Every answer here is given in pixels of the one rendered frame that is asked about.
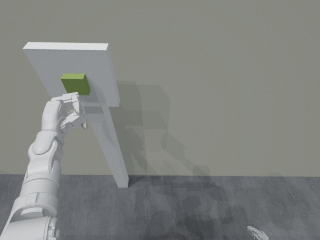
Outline robot left upper arm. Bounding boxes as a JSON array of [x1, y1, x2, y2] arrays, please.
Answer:
[[1, 216, 61, 240]]

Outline button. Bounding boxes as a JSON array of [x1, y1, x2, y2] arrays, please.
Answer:
[[61, 73, 91, 96]]

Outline left robot forearm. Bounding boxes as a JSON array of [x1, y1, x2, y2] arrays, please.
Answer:
[[0, 130, 65, 240]]

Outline panel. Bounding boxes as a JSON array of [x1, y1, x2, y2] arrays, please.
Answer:
[[23, 42, 129, 188]]

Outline left robot hand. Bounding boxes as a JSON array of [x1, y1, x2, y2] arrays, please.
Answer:
[[41, 92, 88, 138]]

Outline right robot hand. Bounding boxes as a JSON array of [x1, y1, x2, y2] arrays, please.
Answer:
[[247, 226, 269, 240]]

